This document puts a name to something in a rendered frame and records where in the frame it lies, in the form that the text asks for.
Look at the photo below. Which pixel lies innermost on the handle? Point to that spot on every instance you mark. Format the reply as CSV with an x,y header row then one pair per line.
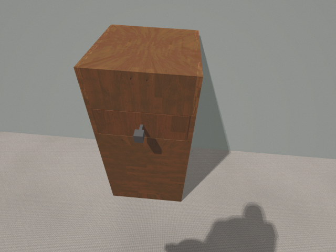
x,y
139,135

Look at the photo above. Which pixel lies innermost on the cabinet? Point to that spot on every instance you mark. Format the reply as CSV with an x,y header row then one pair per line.
x,y
143,69

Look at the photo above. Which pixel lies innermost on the drawer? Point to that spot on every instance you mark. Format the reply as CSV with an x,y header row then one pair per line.
x,y
155,125

